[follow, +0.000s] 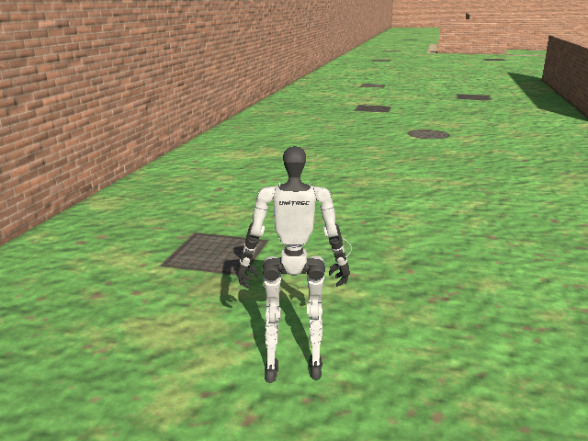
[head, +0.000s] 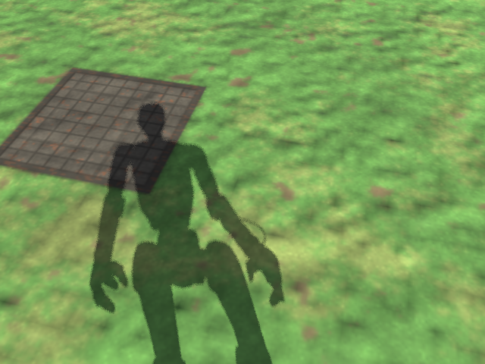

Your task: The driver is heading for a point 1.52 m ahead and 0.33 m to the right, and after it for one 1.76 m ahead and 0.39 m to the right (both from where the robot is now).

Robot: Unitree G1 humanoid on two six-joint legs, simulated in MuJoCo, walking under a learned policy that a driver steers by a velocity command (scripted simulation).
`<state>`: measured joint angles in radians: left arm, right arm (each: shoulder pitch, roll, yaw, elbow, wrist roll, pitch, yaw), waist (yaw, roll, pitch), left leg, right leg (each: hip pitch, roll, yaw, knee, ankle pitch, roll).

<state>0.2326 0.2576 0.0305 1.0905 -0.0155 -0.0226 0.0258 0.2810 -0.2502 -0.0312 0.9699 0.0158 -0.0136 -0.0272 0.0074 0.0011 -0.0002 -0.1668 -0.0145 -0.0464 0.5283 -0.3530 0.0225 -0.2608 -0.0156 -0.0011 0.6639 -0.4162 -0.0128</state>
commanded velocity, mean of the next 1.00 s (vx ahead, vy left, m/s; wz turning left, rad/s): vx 0.44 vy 0.00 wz -0.16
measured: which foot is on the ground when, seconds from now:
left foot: down 0.00-0.06, up 0.08-0.50, down 0.52-1.00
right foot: down 0.00-0.54, up 0.56-1.00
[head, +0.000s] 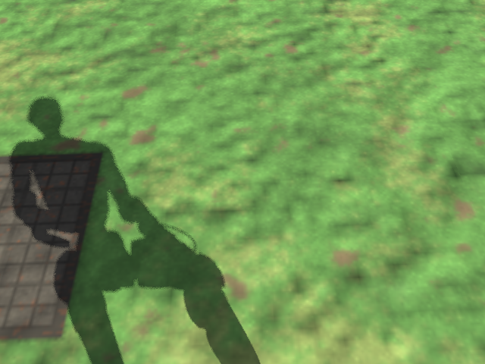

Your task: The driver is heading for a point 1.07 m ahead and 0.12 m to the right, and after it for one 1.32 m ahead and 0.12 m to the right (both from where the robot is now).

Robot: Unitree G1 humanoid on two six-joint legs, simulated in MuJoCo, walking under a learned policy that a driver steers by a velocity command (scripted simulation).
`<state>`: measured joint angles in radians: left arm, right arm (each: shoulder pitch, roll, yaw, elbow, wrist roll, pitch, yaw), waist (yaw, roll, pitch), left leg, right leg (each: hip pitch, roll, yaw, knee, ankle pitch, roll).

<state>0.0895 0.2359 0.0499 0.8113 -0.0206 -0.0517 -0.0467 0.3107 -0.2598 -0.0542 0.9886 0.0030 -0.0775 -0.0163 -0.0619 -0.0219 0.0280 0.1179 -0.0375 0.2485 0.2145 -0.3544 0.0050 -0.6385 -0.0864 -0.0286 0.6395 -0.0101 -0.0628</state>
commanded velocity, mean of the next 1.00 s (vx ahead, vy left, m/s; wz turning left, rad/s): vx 0.50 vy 0.00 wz -0.33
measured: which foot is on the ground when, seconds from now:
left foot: down 0.00-0.08, up 0.10-0.54, down 0.56-1.00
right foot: up 0.00-0.04, down 0.06-0.58, up 0.60-1.00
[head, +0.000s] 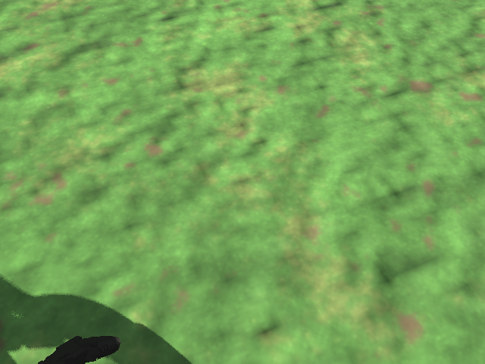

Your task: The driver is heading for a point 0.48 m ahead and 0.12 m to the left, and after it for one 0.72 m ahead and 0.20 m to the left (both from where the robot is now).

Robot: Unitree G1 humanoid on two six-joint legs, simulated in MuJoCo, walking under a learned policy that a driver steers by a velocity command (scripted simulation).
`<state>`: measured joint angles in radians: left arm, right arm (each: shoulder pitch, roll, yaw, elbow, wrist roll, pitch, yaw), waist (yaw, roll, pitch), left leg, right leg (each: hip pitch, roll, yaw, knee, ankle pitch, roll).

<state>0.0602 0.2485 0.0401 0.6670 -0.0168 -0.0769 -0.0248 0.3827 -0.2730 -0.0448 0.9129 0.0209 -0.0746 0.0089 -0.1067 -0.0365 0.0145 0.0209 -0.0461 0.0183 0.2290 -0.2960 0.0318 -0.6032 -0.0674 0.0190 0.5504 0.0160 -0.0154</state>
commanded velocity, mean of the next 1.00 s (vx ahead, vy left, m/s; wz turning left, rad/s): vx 0.35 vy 0.00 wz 0.45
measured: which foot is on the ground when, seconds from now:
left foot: down 0.00-0.10, up 0.12-0.58, down 0.60-1.00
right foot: up 0.00-0.06, down 0.08-0.60, up 0.62-1.00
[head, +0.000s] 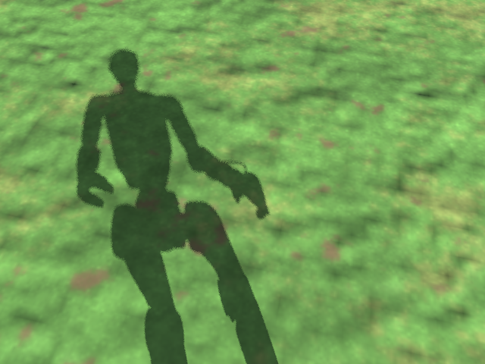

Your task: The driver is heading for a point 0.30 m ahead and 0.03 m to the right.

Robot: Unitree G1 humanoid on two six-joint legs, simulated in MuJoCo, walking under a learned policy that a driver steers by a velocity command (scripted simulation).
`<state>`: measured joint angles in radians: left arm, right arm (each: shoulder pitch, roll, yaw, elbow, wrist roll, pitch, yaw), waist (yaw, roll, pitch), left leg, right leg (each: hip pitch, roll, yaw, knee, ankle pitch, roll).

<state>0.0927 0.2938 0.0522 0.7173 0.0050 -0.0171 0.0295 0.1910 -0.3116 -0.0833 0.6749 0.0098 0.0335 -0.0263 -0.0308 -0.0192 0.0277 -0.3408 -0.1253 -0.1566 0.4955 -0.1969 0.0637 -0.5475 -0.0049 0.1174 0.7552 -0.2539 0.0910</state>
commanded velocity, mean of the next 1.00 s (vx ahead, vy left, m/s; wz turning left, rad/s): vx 0.04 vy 0.00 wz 0.12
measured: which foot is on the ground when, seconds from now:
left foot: down 0.00-0.08, up 0.10-0.36, down 0.38-1.00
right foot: up 0.00-0.06, down 0.08-1.00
